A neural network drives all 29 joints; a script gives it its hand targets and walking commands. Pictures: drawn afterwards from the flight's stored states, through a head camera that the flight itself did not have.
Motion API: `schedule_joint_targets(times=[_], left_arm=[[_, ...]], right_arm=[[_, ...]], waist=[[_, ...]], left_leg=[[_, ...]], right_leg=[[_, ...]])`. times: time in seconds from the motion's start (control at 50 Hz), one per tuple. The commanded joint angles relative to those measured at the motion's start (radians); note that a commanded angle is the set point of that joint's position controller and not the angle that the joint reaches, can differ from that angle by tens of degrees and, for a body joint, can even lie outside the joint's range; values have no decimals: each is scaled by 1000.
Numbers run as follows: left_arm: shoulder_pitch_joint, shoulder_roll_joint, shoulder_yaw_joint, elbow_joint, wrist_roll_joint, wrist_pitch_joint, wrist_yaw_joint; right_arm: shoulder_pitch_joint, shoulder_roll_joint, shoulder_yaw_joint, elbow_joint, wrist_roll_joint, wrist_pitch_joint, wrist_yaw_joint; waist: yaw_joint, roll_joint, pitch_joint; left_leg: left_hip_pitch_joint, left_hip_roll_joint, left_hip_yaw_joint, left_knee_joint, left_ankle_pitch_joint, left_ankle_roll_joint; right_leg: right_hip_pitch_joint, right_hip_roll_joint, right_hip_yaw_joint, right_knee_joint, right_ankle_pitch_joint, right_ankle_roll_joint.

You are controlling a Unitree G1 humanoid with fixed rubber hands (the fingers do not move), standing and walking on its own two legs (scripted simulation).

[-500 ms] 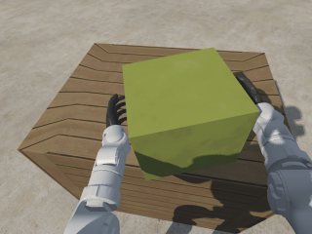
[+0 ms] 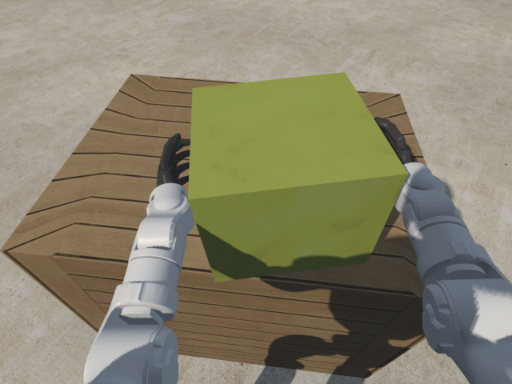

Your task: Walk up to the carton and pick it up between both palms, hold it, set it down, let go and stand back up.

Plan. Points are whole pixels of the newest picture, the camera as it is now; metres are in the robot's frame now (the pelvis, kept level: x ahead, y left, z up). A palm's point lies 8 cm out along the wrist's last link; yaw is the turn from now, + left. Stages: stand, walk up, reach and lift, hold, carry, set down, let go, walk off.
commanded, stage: reach and lift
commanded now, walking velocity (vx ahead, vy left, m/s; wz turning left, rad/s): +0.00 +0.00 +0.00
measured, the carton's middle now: (280, 176) +0.45 +0.03 +0.09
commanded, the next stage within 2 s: hold in 1.50 s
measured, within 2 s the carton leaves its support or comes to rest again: neither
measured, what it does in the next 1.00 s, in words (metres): stands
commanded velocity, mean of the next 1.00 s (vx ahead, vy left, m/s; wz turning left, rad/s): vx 0.00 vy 0.00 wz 0.00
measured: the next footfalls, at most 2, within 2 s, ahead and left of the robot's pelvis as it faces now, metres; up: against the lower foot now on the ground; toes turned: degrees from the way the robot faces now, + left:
none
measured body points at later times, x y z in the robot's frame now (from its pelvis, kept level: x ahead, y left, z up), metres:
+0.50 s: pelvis -0.01 +0.01 +0.00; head +0.00 +0.02 +0.45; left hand +0.40 +0.21 +0.15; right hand +0.44 -0.14 +0.17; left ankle +0.01 +0.15 -0.74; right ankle +0.06 -0.10 -0.74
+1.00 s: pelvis -0.01 +0.02 +0.00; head -0.02 +0.03 +0.45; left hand +0.40 +0.22 +0.16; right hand +0.43 -0.14 +0.18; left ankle +0.01 +0.15 -0.74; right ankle +0.06 -0.10 -0.74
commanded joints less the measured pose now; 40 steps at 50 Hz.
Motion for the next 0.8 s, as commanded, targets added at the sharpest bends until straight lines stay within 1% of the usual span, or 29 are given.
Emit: schedule_joint_targets(times=[0.0,0.04,0.06,0.08,0.1,0.12,0.2,0.22,0.24,0.26,0.28,0.3,0.34,0.36,0.38,0.4,0.48,0.5,0.54,0.56,0.58,0.6,0.62,0.64,0.68,0.7,0.72,0.74,0.78], left_arm=[[-835,-518,-423,-329,-101,-85,-209],[-823,-497,-403,-337,-96,-76,-216],[-853,-498,-417,-396,-117,-73,-219],[-847,-489,-408,-361,-119,-65,-227],[-840,-499,-413,-337,-110,-61,-234],[-860,-506,-429,-386,-125,-59,-236],[-902,-497,-431,-410,-135,-45,-252],[-905,-511,-447,-404,-141,-42,-257],[-901,-506,-445,-403,-149,-32,-262],[-919,-506,-456,-418,-150,-28,-266],[-930,-514,-449,-395,-146,-16,-273],[-970,-533,-457,-425,-158,-19,-270],[-934,-536,-449,-348,-161,-6,-276],[-932,-534,-452,-375,-163,-3,-279],[-935,-527,-415,-306,-147,8,-284],[-928,-531,-411,-298,-148,15,-285],[-985,-521,-395,-275,-142,32,-299],[-953,-516,-369,-256,-139,36,-304],[-935,-507,-354,-206,-117,53,-314],[-935,-519,-371,-236,-135,56,-315],[-966,-529,-382,-277,-139,56,-310],[-938,-504,-368,-276,-135,60,-317],[-973,-518,-378,-284,-143,60,-314],[-945,-509,-375,-296,-144,69,-315],[-967,-517,-371,-303,-142,79,-320],[-1008,-533,-406,-361,-157,73,-315],[-1013,-522,-398,-321,-157,76,-317],[-1008,-533,-387,-274,-140,85,-318],[-972,-550,-418,-331,-165,92,-319]], right_arm=[[-739,731,254,-516,127,-19,28],[-692,747,260,-509,130,10,13],[-695,760,277,-540,146,16,8],[-688,761,272,-538,139,29,-3],[-694,759,263,-554,140,36,-7],[-715,779,282,-602,151,37,-11],[-671,792,260,-592,137,77,-32],[-665,795,253,-609,134,81,-37],[-660,806,261,-622,136,93,-43],[-629,781,234,-589,125,104,-47],[-662,796,230,-602,130,105,-49],[-697,792,231,-630,133,100,-47],[-703,814,238,-649,138,113,-51],[-700,815,242,-667,146,115,-55],[-711,796,222,-623,136,129,-49],[-744,798,221,-647,143,129,-49],[-744,812,201,-607,140,150,-45],[-735,838,215,-630,145,156,-50],[-730,815,191,-587,140,169,-50],[-759,827,213,-643,156,166,-50],[-761,831,215,-643,163,168,-48],[-723,848,230,-653,163,179,-59],[-761,838,233,-662,172,177,-52],[-750,847,238,-681,185,183,-60],[-750,830,221,-662,184,196,-65],[-739,830,223,-663,188,198,-61],[-733,829,204,-633,179,207,-62],[-757,815,190,-609,170,207,-56],[-743,841,228,-707,188,209,-68]], waist=[[-90,-10,-816],[-94,-22,-805],[-99,-27,-820],[-110,-46,-796],[-124,-25,-773],[-115,-22,-830],[-149,-7,-801],[-169,-3,-795],[-168,-4,-773],[-199,28,-750],[-187,35,-758],[-190,41,-804],[-187,20,-742],[-193,30,-752],[-186,21,-685],[-177,22,-686],[-177,29,-635],[-164,5,-642],[-176,29,-565],[-169,26,-601],[-168,48,-640],[-174,17,-621],[-172,42,-649],[-172,38,-646],[-187,47,-626],[-206,80,-652],[-212,70,-616],[-202,78,-570],[-211,59,-655]], left_leg=[[182,-119,43,-63,213,11],[163,-127,40,-69,201,12],[169,-123,39,-62,229,11],[160,-126,39,-67,212,12],[158,-130,33,-71,193,13],[167,-125,33,-63,216,9],[179,-130,25,-67,176,4],[184,-132,23,-66,165,0],[184,-131,20,-67,171,3],[205,-132,14,-70,155,-7],[204,-132,15,-73,140,-6],[216,-127,12,-69,147,-8],[227,-128,12,-68,125,-3],[220,-134,13,-68,114,-1],[219,-129,11,-80,82,4],[213,-127,14,-84,81,7],[230,-122,13,-97,19,12],[223,-129,25,-97,9,24],[210,-128,18,-113,-8,23],[220,-127,15,-104,-1,25],[239,-122,10,-103,21,21],[233,-132,18,-96,32,30],[237,-129,12,-97,37,22],[231,-134,14,-93,31,26],[228,-131,7,-97,32,22],[273,-127,-5,-95,39,13],[248,-131,-3,-99,-4,14],[227,-120,-5,-112,-38,15],[266,-125,-3,-87,46,14]], right_leg=[[811,-39,20,57,336,77],[852,-46,28,63,373,86],[863,-42,26,72,399,89],[866,-43,25,69,387,91],[869,-49,32,63,379,89],[871,-43,27,73,393,89],[863,-48,28,66,359,90],[853,-48,23,63,344,91],[865,-48,24,63,356,87],[846,-49,14,58,334,84],[834,-50,16,55,296,84],[821,-44,14,55,287,78],[792,-42,15,37,257,79],[808,-47,20,39,264,80],[780,-45,17,32,203,78],[784,-45,20,26,194,73],[731,-48,19,10,81,73],[745,-52,29,5,80,79],[745,-54,25,1,65,72],[744,-52,25,1,63,72],[731,-47,22,10,74,67],[780,-55,35,5,122,72],[761,-47,22,13,111,70],[784,-49,31,10,125,71],[785,-49,28,10,124,69],[758,-44,22,15,131,63],[748,-48,26,8,95,64],[716,-46,23,-1,34,59],[765,-42,25,13,153,59]])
